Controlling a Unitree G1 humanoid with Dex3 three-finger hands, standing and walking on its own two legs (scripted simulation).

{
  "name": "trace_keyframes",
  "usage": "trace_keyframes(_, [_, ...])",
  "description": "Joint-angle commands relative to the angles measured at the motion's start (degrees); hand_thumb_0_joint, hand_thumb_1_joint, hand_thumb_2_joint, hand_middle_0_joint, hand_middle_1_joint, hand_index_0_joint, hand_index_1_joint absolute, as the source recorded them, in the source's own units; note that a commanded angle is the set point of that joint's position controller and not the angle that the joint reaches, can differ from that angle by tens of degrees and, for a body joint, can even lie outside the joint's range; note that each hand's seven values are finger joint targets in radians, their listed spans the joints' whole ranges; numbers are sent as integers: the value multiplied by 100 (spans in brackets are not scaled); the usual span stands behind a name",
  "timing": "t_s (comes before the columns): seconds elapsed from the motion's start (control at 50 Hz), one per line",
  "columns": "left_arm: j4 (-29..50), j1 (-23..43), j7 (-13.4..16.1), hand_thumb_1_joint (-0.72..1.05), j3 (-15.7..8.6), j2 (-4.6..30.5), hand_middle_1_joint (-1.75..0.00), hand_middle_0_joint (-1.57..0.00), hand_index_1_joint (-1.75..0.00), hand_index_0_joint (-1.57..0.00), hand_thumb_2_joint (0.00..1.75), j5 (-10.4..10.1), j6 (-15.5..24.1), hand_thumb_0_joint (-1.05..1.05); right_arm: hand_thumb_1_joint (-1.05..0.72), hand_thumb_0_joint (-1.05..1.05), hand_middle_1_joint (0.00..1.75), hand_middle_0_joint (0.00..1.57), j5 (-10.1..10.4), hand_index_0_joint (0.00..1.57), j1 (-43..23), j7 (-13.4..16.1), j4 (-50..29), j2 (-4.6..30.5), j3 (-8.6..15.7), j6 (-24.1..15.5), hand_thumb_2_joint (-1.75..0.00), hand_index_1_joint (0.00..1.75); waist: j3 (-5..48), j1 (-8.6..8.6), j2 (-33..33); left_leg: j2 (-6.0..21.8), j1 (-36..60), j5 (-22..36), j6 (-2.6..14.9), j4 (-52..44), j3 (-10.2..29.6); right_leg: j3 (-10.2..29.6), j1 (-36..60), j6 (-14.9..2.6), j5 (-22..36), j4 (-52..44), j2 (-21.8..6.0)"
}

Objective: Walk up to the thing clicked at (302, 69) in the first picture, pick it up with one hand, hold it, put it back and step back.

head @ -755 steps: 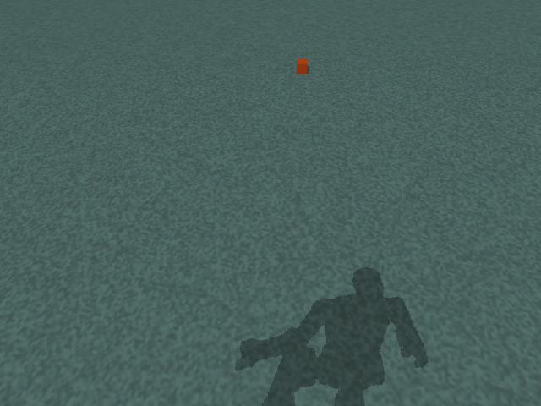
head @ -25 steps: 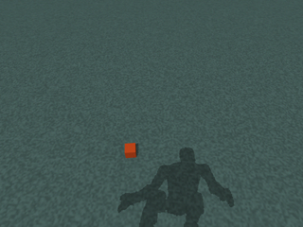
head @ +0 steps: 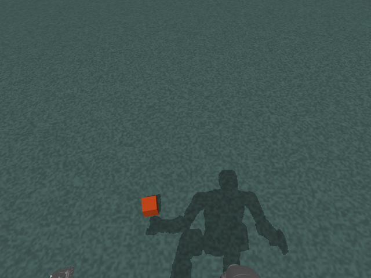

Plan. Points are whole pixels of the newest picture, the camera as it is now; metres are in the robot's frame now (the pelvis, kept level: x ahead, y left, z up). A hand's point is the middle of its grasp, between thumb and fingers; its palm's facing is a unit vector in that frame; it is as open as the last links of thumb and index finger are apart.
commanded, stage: walk up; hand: left
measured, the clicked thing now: (150, 206) +0.57 +0.23 -0.71
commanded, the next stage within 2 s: none
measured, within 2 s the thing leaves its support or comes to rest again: neither
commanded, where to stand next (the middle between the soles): +0.17 -0.02 m, yaw +1 degrees
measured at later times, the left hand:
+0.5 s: hand (87, 277) +0.16 +0.27 -0.16, palm faces -0.02 -0.95 -0.32, open 7.3 cm
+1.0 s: hand (95, 250) +0.22 +0.25 -0.13, palm faces -0.01 -0.94 -0.34, open 7.3 cm
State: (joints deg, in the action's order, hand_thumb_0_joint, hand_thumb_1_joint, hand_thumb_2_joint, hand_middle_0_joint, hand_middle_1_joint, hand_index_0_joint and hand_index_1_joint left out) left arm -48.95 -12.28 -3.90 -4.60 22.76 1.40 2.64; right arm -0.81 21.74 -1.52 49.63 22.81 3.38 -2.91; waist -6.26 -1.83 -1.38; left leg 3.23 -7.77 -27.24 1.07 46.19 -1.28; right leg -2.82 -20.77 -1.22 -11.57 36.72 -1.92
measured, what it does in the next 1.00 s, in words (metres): walks ahead: left foot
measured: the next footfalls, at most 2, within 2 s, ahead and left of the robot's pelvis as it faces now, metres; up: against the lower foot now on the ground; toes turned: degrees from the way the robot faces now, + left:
left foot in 0.30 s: +0.22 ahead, +0.13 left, +0.00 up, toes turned +3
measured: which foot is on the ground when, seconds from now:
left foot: up 0.00-0.28, down 0.30-1.00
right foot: down 0.00-1.00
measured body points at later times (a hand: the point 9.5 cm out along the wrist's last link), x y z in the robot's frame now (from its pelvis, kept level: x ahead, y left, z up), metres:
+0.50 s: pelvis +0.11 +0.01 +0.00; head +0.14 +0.03 +0.45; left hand +0.16 +0.32 -0.13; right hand +0.21 -0.30 -0.10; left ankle +0.18 +0.13 -0.72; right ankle +0.09 -0.12 -0.72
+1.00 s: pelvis +0.13 +0.00 +0.03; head +0.13 +0.00 +0.48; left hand +0.22 +0.30 -0.10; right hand +0.23 -0.30 -0.10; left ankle +0.18 +0.13 -0.72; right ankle +0.09 -0.12 -0.72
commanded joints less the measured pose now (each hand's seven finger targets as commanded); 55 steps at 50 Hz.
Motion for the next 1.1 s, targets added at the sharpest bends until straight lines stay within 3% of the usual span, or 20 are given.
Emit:
trace_keyframes(0.0, [384,-815,187,90,-477,1769,-30,-20,-30,-20,90,-187,122,0,-90,0,30,20,93,20,120,146,-536,1320,308,-112,-90,30,277,504,742,-143,-2443,-62,187,2505,758,2971,1408,-1525,-1243,-2182,-1958])
trace_keyframes(0.04, [550,-375,205,90,-376,1511,-30,-20,-30,-20,90,-138,116,0,-90,0,30,20,115,20,336,64,-393,1309,302,-106,-90,30,63,229,971,78,-2141,312,114,1836,550,2006,721,-1278,-1478,-2324,-1438])
trace_keyframes(0.08, [636,-348,183,90,-349,1409,-30,-20,-30,-20,90,-77,145,0,-90,0,30,20,44,20,433,-32,-305,1195,293,-102,-90,30,117,200,1151,101,-1899,591,5,1108,224,1344,544,-1223,-840,-2217,-1106])
trace_keyframes(0.14, [730,-447,204,90,-311,1380,-30,-20,-30,-20,90,-27,138,0,-90,0,30,20,-39,20,183,-33,-354,1005,258,-108,-90,30,140,305,1083,75,-1686,564,-132,-18,-26,1039,481,-1285,97,-1903,-1115])
trace_keyframes(0.18, [737,-419,248,90,-218,1288,-30,-20,-30,-20,90,-50,96,0,-90,0,30,20,-39,20,-20,45,-361,845,203,-124,-90,30,394,335,996,-2,-1248,1025,-164,-588,-130,862,504,-1211,1491,-1427,-1163])
trace_keyframes(0.22, [676,-225,286,90,-151,1260,-30,-20,-30,-20,90,-106,19,0,-90,0,30,20,-30,20,11,124,-235,801,201,-145,-90,30,685,193,811,-178,-539,1730,-75,-1084,-249,657,296,-1031,1925,-791,-1071])
trace_keyframes(0.24, [697,-91,298,90,-81,1168,-30,-20,-30,-20,90,-136,-24,0,-90,0,30,20,-34,20,83,158,-181,827,214,-169,-90,30,753,76,632,-243,-64,2225,-14,-1413,-218,588,-41,-878,1563,-443,-973])
trace_keyframes(0.26, [716,-4,309,90,10,970,-30,-20,-30,-20,90,-162,-67,0,-90,0,30,20,-52,20,89,195,-172,999,247,-189,-90,30,737,-26,252,-48,187,2615,75,-1778,82,509,-323,-610,816,-179,-762])
trace_keyframes(0.28, [709,-114,309,90,95,723,-30,-20,-30,-20,90,-210,-110,0,-90,0,30,20,-93,20,-71,230,-239,1372,305,-211,-90,30,821,87,-581,905,163,2825,334,-2191,1327,270,-544,-261,-256,289,-237])
trace_keyframes(0.3, [532,-481,338,90,107,714,-30,-20,-30,-20,90,-274,-206,0,-90,0,30,20,-69,20,-443,239,-442,1623,282,-223,-90,30,795,297,-771,1765,-565,1906,927,-2785,2605,302,-120,-85,-1611,616,175])
trace_keyframes(0.32, [258,-614,378,90,-15,1114,-30,-20,-30,-20,90,-261,-270,0,-90,0,30,20,9,20,-691,221,-412,1736,306,-181,-90,30,749,274,-751,1809,-918,1393,1286,-2791,2706,440,287,-121,-2287,1096,81])
trace_keyframes(0.36, [56,-554,388,90,-19,1069,-30,-20,-30,-20,90,-199,-277,0,-90,0,30,20,-34,20,-1034,246,-362,1503,205,-117,-90,30,606,336,-850,1443,-1052,1053,1062,-2708,2219,555,290,-144,-2038,904,-60])
trace_keyframes(0.42, [-365,-811,398,90,28,986,-30,-20,-30,-20,90,-160,-179,0,-90,0,30,20,32,20,-1371,212,-235,1318,105,-42,-90,30,930,508,-946,1003,-861,1865,593,-2026,1283,399,868,-141,-701,-702,-55])
trace_keyframes(0.44, [-422,-652,407,90,13,1089,-30,-20,-30,-20,90,-108,-145,0,-90,0,30,20,78,20,-1297,196,-193,1185,58,-11,-90,30,990,408,-704,883,-995,1928,407,-1902,1150,605,1135,-165,-353,-856,-152])
trace_keyframes(0.48, [-313,29,380,90,70,1234,-30,-20,-30,-20,90,-94,-117,0,-90,0,30,20,122,20,-1310,187,-33,1081,8,11,-90,30,802,117,-298,497,-632,1206,155,-2100,825,1014,513,-273,-514,-1104,-444])
trace_keyframes(0.58, [-669,205,390,90,165,1102,-30,-20,-30,-20,90,-162,-62,0,-90,0,30,20,123,20,-1694,185,322,1053,-77,-44,-90,30,986,209,-24,564,-38,2897,199,-1941,647,775,865,-146,686,-1209,-464])
trace_keyframes(0.64, [-801,357,412,90,175,1116,-30,-20,-30,-20,90,-160,-53,0,-90,0,30,20,154,20,-1806,191,503,1039,-63,-13,-90,30,1041,155,238,508,201,3269,181,-1895,482,755,982,-118,1276,-1383,-537])
trace_keyframes(0.82, [-1110,801,418,90,193,1024,-30,-20,-30,-20,90,-150,-115,0,-90,0,30,20,100,20,-2214,166,977,919,-112,92,-90,30,770,172,386,453,373,2766,19,-2445,407,769,1039,-15,712,-2093,-574])
trace_keyframes(1.02, [-1301,940,397,90,152,1008,-30,-20,-30,-20,90,-119,-155,0,-90,0,30,20,58,20,-2219,176,1246,946,-141,51,-90,30,874,199,133,495,354,2735,-19,-2788,432,666,1449,4,694,-2298,-540])
trace_keyframes(1.08, [-1303,1003,387,90,156,977,-30,-20,-30,-20,90,-128,-176,0,-90,0,30,20,48,20,-2179,184,1296,942,-152,48,-90,30,731,193,47,494,241,2343,-51,-2960,484,715,1341,-5,313,-2362,-533])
